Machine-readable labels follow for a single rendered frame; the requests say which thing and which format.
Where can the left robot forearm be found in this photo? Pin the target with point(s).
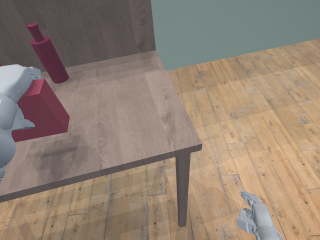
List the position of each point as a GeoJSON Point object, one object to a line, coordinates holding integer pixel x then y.
{"type": "Point", "coordinates": [8, 110]}

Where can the right robot forearm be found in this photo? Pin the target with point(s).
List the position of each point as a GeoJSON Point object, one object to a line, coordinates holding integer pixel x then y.
{"type": "Point", "coordinates": [266, 232]}

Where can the sponge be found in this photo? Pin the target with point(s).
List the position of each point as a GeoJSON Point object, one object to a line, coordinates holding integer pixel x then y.
{"type": "Point", "coordinates": [41, 106]}

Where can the robot right hand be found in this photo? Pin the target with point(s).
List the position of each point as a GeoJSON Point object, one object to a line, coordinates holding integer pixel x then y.
{"type": "Point", "coordinates": [249, 220]}

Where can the table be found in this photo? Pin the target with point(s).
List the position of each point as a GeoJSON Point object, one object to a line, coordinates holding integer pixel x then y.
{"type": "Point", "coordinates": [124, 109]}

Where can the robot left hand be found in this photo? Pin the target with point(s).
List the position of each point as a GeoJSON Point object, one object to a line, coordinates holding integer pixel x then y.
{"type": "Point", "coordinates": [14, 82]}

